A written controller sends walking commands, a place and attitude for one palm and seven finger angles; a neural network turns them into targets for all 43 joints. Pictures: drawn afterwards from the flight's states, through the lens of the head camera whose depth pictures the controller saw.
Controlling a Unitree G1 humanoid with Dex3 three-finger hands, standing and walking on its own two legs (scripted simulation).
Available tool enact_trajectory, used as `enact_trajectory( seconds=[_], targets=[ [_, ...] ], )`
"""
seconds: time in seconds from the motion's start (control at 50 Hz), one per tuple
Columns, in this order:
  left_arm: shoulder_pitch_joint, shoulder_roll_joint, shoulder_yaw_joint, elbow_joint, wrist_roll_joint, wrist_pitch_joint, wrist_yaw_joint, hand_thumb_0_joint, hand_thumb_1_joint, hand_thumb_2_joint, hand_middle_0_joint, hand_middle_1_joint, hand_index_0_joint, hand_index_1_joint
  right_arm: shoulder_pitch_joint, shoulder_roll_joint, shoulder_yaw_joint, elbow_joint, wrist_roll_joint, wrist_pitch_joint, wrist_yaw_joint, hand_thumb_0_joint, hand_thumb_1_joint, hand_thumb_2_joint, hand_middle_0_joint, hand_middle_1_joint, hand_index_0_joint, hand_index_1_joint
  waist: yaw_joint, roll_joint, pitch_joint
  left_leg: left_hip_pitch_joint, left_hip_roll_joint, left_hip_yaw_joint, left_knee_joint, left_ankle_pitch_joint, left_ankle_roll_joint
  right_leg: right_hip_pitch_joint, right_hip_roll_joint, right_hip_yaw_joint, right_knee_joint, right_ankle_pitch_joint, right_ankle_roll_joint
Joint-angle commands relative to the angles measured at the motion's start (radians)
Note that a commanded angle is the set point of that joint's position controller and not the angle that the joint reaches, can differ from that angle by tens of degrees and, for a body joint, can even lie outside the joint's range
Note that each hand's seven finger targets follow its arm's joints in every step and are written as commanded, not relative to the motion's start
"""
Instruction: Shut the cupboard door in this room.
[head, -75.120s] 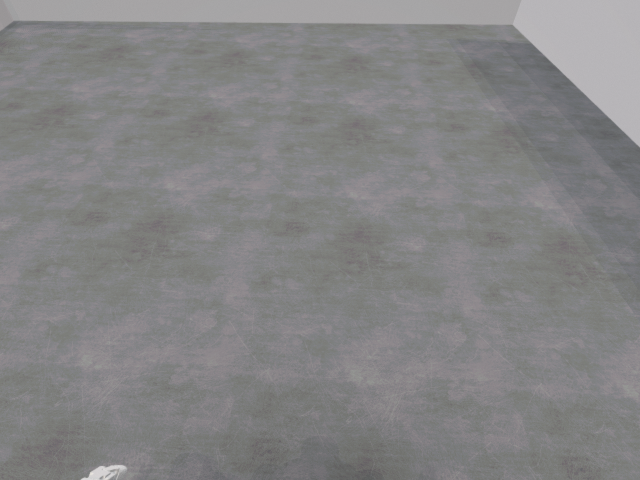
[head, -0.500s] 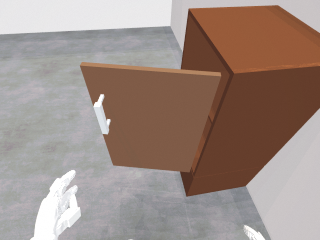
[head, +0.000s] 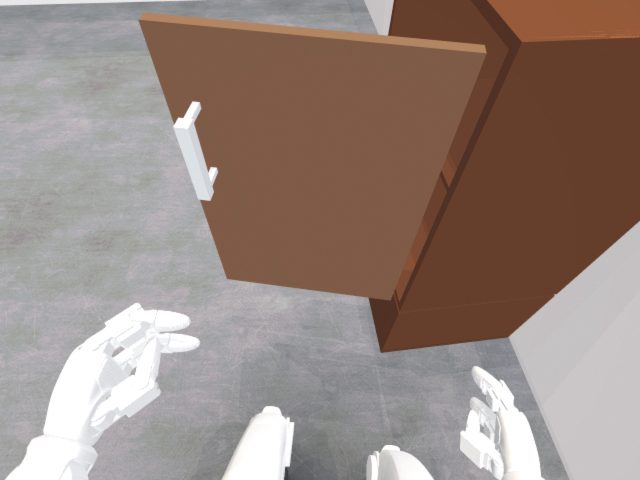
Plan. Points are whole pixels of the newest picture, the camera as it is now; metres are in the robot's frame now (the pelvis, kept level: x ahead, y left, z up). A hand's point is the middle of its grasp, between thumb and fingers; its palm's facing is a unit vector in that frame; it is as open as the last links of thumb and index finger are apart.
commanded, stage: raise the hand and make a fist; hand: left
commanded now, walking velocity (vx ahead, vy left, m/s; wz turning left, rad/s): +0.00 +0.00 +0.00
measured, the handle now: (200, 153) +0.52 +0.24 +0.08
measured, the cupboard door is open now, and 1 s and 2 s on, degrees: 75 75 75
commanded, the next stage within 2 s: bring the fist close to the handle in 1.24 s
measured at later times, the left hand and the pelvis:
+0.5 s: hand (134, 369) +0.21 +0.22 +0.07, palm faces -0.02 -1.00 -0.02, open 3.1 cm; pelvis +0.01 +0.03 +0.02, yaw +0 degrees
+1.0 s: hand (148, 351) +0.23 +0.21 +0.08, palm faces -0.03 -1.00 -0.03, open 3.1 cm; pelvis +0.01 +0.02 +0.02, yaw +0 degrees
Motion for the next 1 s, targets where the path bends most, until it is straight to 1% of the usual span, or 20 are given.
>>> enact_trajectory(
  seconds=[0.0,0.06,0.08,0.18,0.24,0.26,0.28,0.34,0.42,0.52,0.56,0.58,0.66,0.74,0.76,0.78,0.86,0.9,0.96,0.98],
  targets=[
    [0.05,0.123,0.113,-0.201,-0.044,-0.004,0.035,0.0,0.9,0.9,-0.823,-0.98,-0.823,-0.98,-0.039,-0.145,-0.073,-0.181,0.011,-0.044,-0.015,0.0,-0.9,-0.9,0.2,0.3,0.2,0.3,-0.004,-0.01,-0.249,0.27,-0.028,0.011,-0.185,0.174,0.04,0.118,-0.017,0.134,-0.274,0.231,0.032],
    [0.043,0.131,0.121,-0.184,-0.038,-0.029,0.068,0.0,0.9,0.9,-0.878,-1.04,-0.878,-1.04,-0.037,-0.147,-0.071,-0.173,0.004,-0.038,-0.014,0.0,-0.9,-0.9,0.2,0.3,0.2,0.3,-0.007,-0.042,-0.209,0.252,-0.025,0.001,-0.191,0.159,0.037,0.094,-0.008,0.115,-0.26,0.208,0.024],
    [0.037,0.104,0.089,-0.196,-0.037,-0.043,0.068,0.0,0.9,0.9,-0.897,-1.06,-0.897,-1.06,-0.031,-0.149,-0.069,-0.181,0.003,-0.04,-0.01,0.0,-0.9,-0.9,0.2,0.3,0.2,0.3,-0.018,-0.037,-0.208,0.256,-0.027,0.002,-0.193,0.154,0.037,0.08,-0.01,0.109,-0.254,0.201,0.023],
    [0.03,0.095,0.036,-0.245,-0.013,-0.082,0.083,0.0,0.9,0.9,-0.988,-1.16,-0.988,-1.16,-0.018,-0.169,-0.071,-0.19,0.004,-0.044,-0.003,0.0,-0.9,-0.9,0.2,0.3,0.2,0.3,-0.028,0.008,-0.212,0.317,-0.022,-0.013,-0.232,0.12,0.039,0.029,0.002,0.068,-0.236,0.162,0.009],
    [0.031,0.098,0.032,-0.249,0.0,-0.074,0.103,0.0,0.9,0.9,-1.043,-1.22,-1.043,-1.22,-0.014,-0.175,-0.07,-0.197,0.006,-0.035,-0.003,0.0,-0.9,-0.9,0.2,0.3,0.2,0.3,-0.031,0.023,-0.185,0.32,-0.022,-0.022,-0.263,0.064,0.036,0.014,0.005,0.055,-0.241,0.128,0.005],
    [0.023,0.125,0.053,-0.247,0.004,-0.069,0.112,0.0,0.9,0.9,-1.062,-1.24,-1.062,-1.24,-0.016,-0.175,-0.069,-0.196,0.004,-0.03,-0.004,0.0,-0.9,-0.9,0.2,0.3,0.2,0.3,-0.027,0.021,-0.178,0.315,-0.022,-0.027,-0.267,0.053,0.036,0.022,0.008,0.057,-0.242,0.126,0.003],
    [0.023,0.109,0.033,-0.284,0.009,-0.072,0.118,0.0,0.9,0.9,-1.08,-1.26,-1.08,-1.26,-0.014,-0.177,-0.066,-0.207,0.005,-0.028,-0.002,0.0,-0.9,-0.9,0.2,0.3,0.2,0.3,-0.025,0.056,-0.194,0.34,-0.022,-0.03,-0.283,0.046,0.034,0.022,0.007,0.048,-0.238,0.126,0.0],
    [0.041,0.103,0.029,-0.301,0.017,-0.067,0.145,0.0,0.9,0.9,-1.135,-1.32,-1.135,-1.32,-0.01,-0.174,-0.065,-0.211,0.003,-0.019,0.003,0.0,-0.9,-0.9,0.2,0.3,0.2,0.3,-0.027,0.08,-0.213,0.388,-0.018,-0.041,-0.305,0.063,0.029,0.024,0.008,0.033,-0.233,0.16,0.0],
    [0.033,0.087,0.008,-0.273,0.027,-0.05,0.156,0.0,0.9,0.9,-1.208,-1.4,-1.208,-1.4,-0.008,-0.175,-0.059,-0.217,0.001,0.001,0.007,0.0,-0.9,-0.9,0.2,0.3,0.2,0.3,-0.041,0.067,-0.166,0.377,-0.018,-0.04,-0.316,0.04,0.028,0.029,0.011,0.029,-0.252,0.154,0.001],
    [-0.002,0.092,-0.005,-0.277,0.035,-0.042,0.152,0.0,0.9,0.9,-1.3,-1.5,-1.3,-1.5,-0.001,-0.182,-0.051,-0.231,0.0,0.01,0.01,0.0,-0.9,-0.9,0.2,0.3,0.2,0.3,-0.05,0.067,-0.161,0.4,-0.014,-0.052,-0.335,0.019,0.025,0.03,0.013,0.024,-0.26,0.151,0.0],
    [-0.013,0.114,0.018,-0.247,0.034,-0.034,0.151,0.0,0.9,0.9,-1.3,-1.5,-1.3,-1.5,0.002,-0.184,-0.048,-0.229,-0.003,0.015,0.008,0.0,-0.9,-0.9,0.2,0.3,0.2,0.3,-0.05,0.049,-0.149,0.375,-0.017,-0.047,-0.325,0.017,0.029,0.04,0.016,0.031,-0.268,0.148,0.0],
    [-0.023,0.097,0.001,-0.257,0.034,-0.034,0.147,0.0,0.9,0.9,-1.3,-1.5,-1.3,-1.5,0.004,-0.183,-0.045,-0.236,-0.002,0.017,0.009,0.0,-0.9,-0.9,0.2,0.3,0.2,0.3,-0.05,0.049,-0.15,0.376,-0.019,-0.044,-0.329,0.014,0.029,0.045,0.014,0.03,-0.272,0.142,0.0],
    [-0.047,0.128,0.026,-0.26,0.032,-0.032,0.149,0.0,0.9,0.9,-1.3,-1.5,-1.3,-1.5,0.005,-0.185,-0.04,-0.234,-0.003,0.017,0.008,0.0,-0.9,-0.9,0.2,0.3,0.2,0.3,-0.045,0.069,-0.159,0.388,-0.02,-0.045,-0.331,0.017,0.028,0.059,0.016,0.036,-0.277,0.148,-0.003],
    [-0.05,0.112,0.013,-0.274,0.026,-0.033,0.147,0.0,0.9,0.9,-1.3,-1.5,-1.3,-1.5,0.006,-0.183,-0.04,-0.235,-0.001,0.013,0.011,0.0,-0.9,-0.9,0.2,0.3,0.2,0.3,-0.046,0.075,-0.181,0.411,-0.02,-0.036,-0.328,0.059,0.029,0.07,0.013,0.037,-0.284,0.171,-0.001],
    [-0.051,0.13,0.03,-0.255,0.027,-0.027,0.149,0.0,0.9,0.9,-1.3,-1.5,-1.3,-1.5,0.008,-0.184,-0.039,-0.229,-0.004,0.016,0.009,0.0,-0.9,-0.9,0.2,0.3,0.2,0.3,-0.045,0.061,-0.17,0.393,-0.022,-0.034,-0.323,0.062,0.031,0.081,0.015,0.041,-0.287,0.173,-0.002],
    [-0.052,0.105,0.007,-0.262,0.029,-0.026,0.148,0.0,0.9,0.9,-1.3,-1.5,-1.3,-1.5,0.01,-0.183,-0.038,-0.232,-0.001,0.016,0.01,0.0,-0.9,-0.9,0.2,0.3,0.2,0.3,-0.048,0.052,-0.168,0.4,-0.021,-0.031,-0.329,0.065,0.03,0.086,0.013,0.036,-0.29,0.172,0.0],
    [-0.053,0.125,0.028,-0.218,0.025,-0.018,0.145,0.0,0.9,0.9,-1.3,-1.5,-1.3,-1.5,0.009,-0.185,-0.04,-0.227,0.0,0.02,0.006,0.0,-0.9,-0.9,0.2,0.3,0.2,0.3,-0.042,0.034,-0.15,0.372,-0.026,-0.017,-0.317,0.068,0.033,0.101,0.012,0.051,-0.306,0.162,0.0],
    [-0.049,0.108,0.016,-0.211,0.021,-0.018,0.139,0.0,0.9,0.9,-1.3,-1.5,-1.3,-1.5,0.011,-0.183,-0.041,-0.231,0.001,0.02,0.008,0.0,-0.9,-0.9,0.2,0.3,0.2,0.3,-0.046,0.016,-0.151,0.37,-0.027,-0.008,-0.314,0.077,0.034,0.104,0.008,0.054,-0.314,0.161,0.005],
    [-0.052,0.132,0.038,-0.219,0.018,-0.031,0.144,0.0,0.9,0.9,-1.3,-1.5,-1.3,-1.5,0.013,-0.182,-0.043,-0.226,-0.002,0.019,0.007,0.0,-0.9,-0.9,0.2,0.3,0.2,0.3,-0.039,0.02,-0.171,0.367,-0.03,0.0,-0.294,0.12,0.037,0.123,0.009,0.065,-0.307,0.195,0.003],
    [-0.052,0.115,0.023,-0.229,0.016,-0.037,0.142,0.0,0.9,0.9,-1.3,-1.5,-1.3,-1.5,0.009,-0.18,-0.042,-0.228,-0.002,0.018,0.008,0.0,-0.9,-0.9,0.2,0.3,0.2,0.3,-0.04,0.033,-0.172,0.366,-0.032,0.006,-0.291,0.125,0.036,0.124,0.004,0.069,-0.309,0.196,0.004]
  ],
)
